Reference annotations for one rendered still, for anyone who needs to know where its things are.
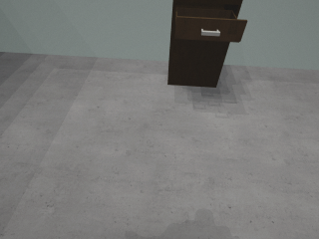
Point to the drawer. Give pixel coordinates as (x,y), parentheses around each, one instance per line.
(188,23)

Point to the cabinet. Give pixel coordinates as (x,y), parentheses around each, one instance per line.
(197,63)

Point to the handle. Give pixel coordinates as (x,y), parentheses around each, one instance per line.
(210,33)

